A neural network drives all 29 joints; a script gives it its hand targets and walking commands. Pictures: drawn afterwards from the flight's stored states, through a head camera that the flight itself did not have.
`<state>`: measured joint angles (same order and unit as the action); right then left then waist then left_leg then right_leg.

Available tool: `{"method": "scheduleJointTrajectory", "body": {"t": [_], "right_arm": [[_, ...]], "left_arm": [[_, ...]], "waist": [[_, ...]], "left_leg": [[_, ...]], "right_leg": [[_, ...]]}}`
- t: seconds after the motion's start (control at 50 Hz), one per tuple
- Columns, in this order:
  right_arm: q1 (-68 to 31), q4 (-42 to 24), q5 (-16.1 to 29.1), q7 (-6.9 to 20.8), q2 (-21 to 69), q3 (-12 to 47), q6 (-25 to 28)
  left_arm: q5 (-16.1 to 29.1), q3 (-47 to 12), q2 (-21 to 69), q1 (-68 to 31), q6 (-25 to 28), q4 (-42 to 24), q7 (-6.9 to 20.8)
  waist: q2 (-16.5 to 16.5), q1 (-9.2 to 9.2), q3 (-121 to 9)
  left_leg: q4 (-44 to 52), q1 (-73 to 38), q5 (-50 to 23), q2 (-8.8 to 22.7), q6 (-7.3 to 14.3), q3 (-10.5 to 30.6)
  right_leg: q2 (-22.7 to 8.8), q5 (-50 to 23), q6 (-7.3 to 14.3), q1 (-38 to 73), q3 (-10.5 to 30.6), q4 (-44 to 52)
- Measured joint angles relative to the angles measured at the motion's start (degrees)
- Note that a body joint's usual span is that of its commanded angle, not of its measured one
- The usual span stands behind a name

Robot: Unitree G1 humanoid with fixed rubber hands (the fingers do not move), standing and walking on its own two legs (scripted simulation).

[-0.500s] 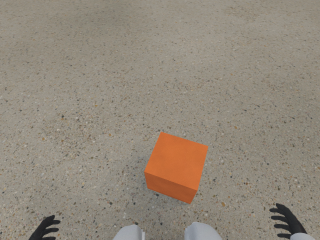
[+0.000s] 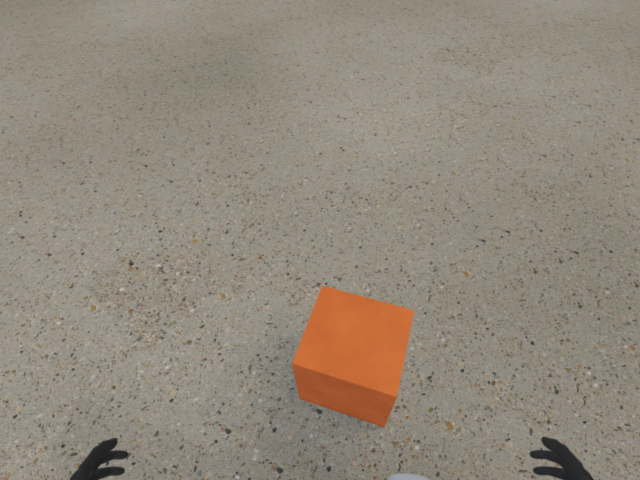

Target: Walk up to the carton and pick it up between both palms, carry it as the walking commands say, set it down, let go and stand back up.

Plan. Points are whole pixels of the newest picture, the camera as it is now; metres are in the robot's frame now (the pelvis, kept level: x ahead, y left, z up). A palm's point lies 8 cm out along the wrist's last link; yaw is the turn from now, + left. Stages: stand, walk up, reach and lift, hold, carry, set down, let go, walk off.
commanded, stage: walk up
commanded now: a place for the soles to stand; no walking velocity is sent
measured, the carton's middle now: (353, 357) +0.51 -0.07 -0.61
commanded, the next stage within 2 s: none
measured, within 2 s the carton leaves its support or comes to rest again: neither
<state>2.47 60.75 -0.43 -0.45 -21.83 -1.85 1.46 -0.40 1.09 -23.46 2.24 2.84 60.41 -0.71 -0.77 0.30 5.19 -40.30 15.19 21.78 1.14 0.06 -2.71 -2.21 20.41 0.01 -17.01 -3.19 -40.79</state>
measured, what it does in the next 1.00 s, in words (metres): steps on the spot, turning right: left foot, then right foot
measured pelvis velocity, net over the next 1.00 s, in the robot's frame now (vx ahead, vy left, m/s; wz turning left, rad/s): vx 0.03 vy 0.08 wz -0.31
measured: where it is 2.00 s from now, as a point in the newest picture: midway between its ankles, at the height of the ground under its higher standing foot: outside the picture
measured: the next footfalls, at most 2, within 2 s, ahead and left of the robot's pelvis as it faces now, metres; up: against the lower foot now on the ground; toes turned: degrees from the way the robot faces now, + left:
left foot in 0.28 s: +0.09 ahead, +0.19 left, +0.00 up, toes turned -10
right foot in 0.48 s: +0.09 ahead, -0.02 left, +0.00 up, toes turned -16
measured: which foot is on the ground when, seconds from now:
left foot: down 0.00-0.06, up 0.08-0.26, down 0.28-1.00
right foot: down 0.00-0.30, up 0.32-0.46, down 0.48-1.00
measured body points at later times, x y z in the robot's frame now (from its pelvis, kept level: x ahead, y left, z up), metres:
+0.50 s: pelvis -0.01 +0.07 -0.03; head +0.02 +0.04 +0.42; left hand +0.08 +0.43 -0.11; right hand +0.09 -0.27 -0.14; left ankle +0.05 +0.18 -0.72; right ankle +0.04 -0.04 -0.72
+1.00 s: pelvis +0.03 +0.08 -0.02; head +0.06 +0.07 +0.43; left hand +0.27 +0.35 -0.12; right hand +0.03 -0.27 -0.12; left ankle +0.05 +0.19 -0.72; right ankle +0.04 -0.03 -0.72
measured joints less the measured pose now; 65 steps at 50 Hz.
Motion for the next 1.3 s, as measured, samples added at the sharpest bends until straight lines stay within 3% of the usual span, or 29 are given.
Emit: {"method": "scheduleJointTrajectory", "body": {"t": [0.08,0.12,0.2,0.26,0.28,0.32,0.36,0.4,0.46,0.52,0.58,0.62,0.66,0.72,0.76,0.8,0.9,1.06,1.18,1.3], "right_arm": [[0.15,-1.67,-1.24,1.22,-1.02,-1.16,-1.38],[-0.23,-5.26,-2.22,2.38,-2.41,-2.47,-2.63],[-1.43,-9.65,-2.99,4.01,-5.49,-4.34,-3.52],[-1.55,-11.33,-2.63,4.31,-6.59,-5.16,-3.45],[-1.50,-11.62,-2.47,4.33,-6.62,-5.37,-3.15],[-0.79,-11.95,-3.03,3.92,-6.15,-5.61,-2.43],[-0.08,-11.95,-2.85,3.50,-5.28,-5.30,-2.42],[0.31,-12.05,-2.34,3.14,-4.15,-5.03,-2.86],[0.93,-12.08,-1.79,2.71,-2.83,-4.42,-2.97],[2.14,-11.96,-0.95,2.37,-2.93,-3.93,-3.17],[3.42,-10.32,-0.38,1.80,-2.38,-3.66,-3.21],[3.50,-9.25,-0.18,1.71,-2.33,-3.64,-2.44],[4.12,-8.66,-0.75,1.26,-1.99,-3.68,-1.14],[5.54,-8.25,-1.22,0.90,-1.91,-3.12,0.02],[6.19,-7.91,-1.27,0.80,-2.04,-2.78,0.24],[6.37,-7.62,-1.03,0.79,-2.44,-2.66,0.31],[6.32,-6.68,-0.33,0.49,-1.75,-2.21,0.89],[2.77,-8.33,0.53,0.02,-1.93,-2.49,0.25],[1.36,-7.80,0.11,0.18,-1.10,-2.49,0.12],[1.79,-7.17,-0.03,0.22,-1.24,-2.59,0.05]], "left_arm": [[-0.31,0.37,0.19,1.68,0.73,-0.96,-0.67],[-0.97,1.26,-0.49,4.79,1.78,-2.11,-1.75],[-1.25,2.60,-2.63,10.08,2.77,-2.84,-3.62],[-1.50,2.89,-4.67,12.54,2.87,-3.87,-4.00],[-1.57,2.76,-5.39,12.99,2.57,-4.14,-3.87],[-1.41,2.30,-6.14,13.08,1.47,-4.54,-4.03],[-1.29,2.13,-5.47,12.59,0.74,-4.55,-4.16],[-0.76,1.94,-4.76,12.47,0.71,-4.65,-3.43],[-0.42,2.31,-4.06,13.08,1.19,-4.85,-2.00],[-1.52,3.10,-2.96,13.55,1.46,-5.30,-1.14],[-2.12,2.84,-3.08,12.66,0.90,-6.31,-0.85],[-1.79,2.50,-3.08,11.41,0.60,-7.12,-0.86],[-1.29,2.05,-2.95,9.95,0.15,-7.55,-0.86],[-0.99,1.62,-2.37,8.82,-0.12,-7.38,-0.64],[-1.02,1.74,-2.37,8.48,0.29,-6.99,-0.32],[-1.02,1.89,-2.22,8.05,1.08,-6.62,-0.23],[-0.18,1.52,-2.97,5.76,1.34,-7.12,-0.44],[-0.15,0.97,-2.26,3.08,0.85,-8.04,-0.58],[-0.46,0.24,-1.33,2.95,0.36,-7.68,-0.70],[-0.37,0.67,-1.12,4.02,0.51,-6.67,-0.57]], "waist": [[-0.94,0.06,-0.89],[-2.17,0.56,-1.02],[-4.22,0.13,0.99],[-3.99,-0.71,2.67],[-3.34,-1.00,3.21],[-1.44,-1.91,4.17],[-0.92,-1.93,4.56],[-0.84,-1.22,4.81],[-1.00,-1.05,4.24],[-3.96,-0.38,3.73],[-3.39,-1.36,2.17],[-2.51,-1.56,1.83],[-0.73,-1.21,1.73],[0.49,0.58,0.53],[0.97,1.41,-0.18],[0.32,1.88,-0.01],[2.34,2.13,0.18],[1.37,2.64,2.06],[2.30,1.91,1.74],[-0.10,1.39,2.12]], "left_leg": [[0.21,0.27,1.20,0.68,0.45,-0.12],[-7.13,3.69,6.85,0.64,0.53,1.77],[-16.46,9.11,9.05,1.56,0.27,4.49],[-13.43,10.34,10.36,2.58,0.40,4.61],[-10.49,9.69,7.32,2.46,0.51,4.01],[-9.89,9.41,-1.53,1.11,-0.10,1.24],[-10.92,9.48,-0.23,0.71,0.17,-0.53],[-10.77,9.01,0.82,0.91,0.90,-1.95],[-10.76,8.46,1.21,1.99,1.04,-4.15],[-14.56,9.06,5.27,4.29,0.77,-3.12],[-17.13,9.57,10.95,1.79,0.63,0.45],[-14.11,8.20,7.33,0.96,0.76,0.74],[-12.63,7.39,3.29,0.10,0.77,-0.89],[-11.65,6.60,4.85,0.17,1.07,-2.23],[-10.91,5.92,5.31,0.79,0.94,-2.91],[-10.87,5.17,5.94,2.27,0.43,-3.03],[-7.90,3.49,5.16,1.91,0.01,-3.84],[-9.83,3.52,6.50,3.91,-0.89,-4.57],[-7.62,2.56,5.46,1.59,-0.20,-4.82],[-8.89,1.78,6.52,4.09,-0.78,-4.73]], "right_leg": [[0.77,-1.63,0.05,0.42,0.05,2.46],[1.62,-1.62,0.06,-0.77,0.33,1.80],[2.38,-1.33,-0.95,-2.12,1.65,-0.12],[1.13,0.07,-2.32,-3.76,2.98,-3.70],[0.32,0.95,-2.81,-4.62,3.84,-5.68],[-0.49,5.40,-0.45,-7.42,7.10,-12.28],[0.80,10.17,0.42,-10.76,8.58,-19.80],[0.75,10.48,0.56,-12.22,6.09,-22.54],[0.70,8.69,0.81,-9.99,1.63,-14.80],[3.20,0.96,1.73,-7.94,0.19,-10.52],[3.61,1.58,1.65,-8.67,1.57,-11.22],[3.61,1.75,1.07,-9.27,2.98,-11.64],[3.28,2.53,0.68,-9.77,5.13,-12.69],[4.46,6.95,1.09,-10.21,7.57,-14.62],[3.90,6.87,1.50,-8.88,6.77,-12.00],[4.50,1.16,0.93,-7.66,5.92,-9.30],[4.53,2.00,0.44,-7.18,7.08,-8.32],[5.84,2.16,1.31,-7.46,6.31,-9.08],[4.70,2.20,0.78,-7.93,8.01,-9.59],[6.53,1.52,1.55,-6.48,6.81,-8.35]]}}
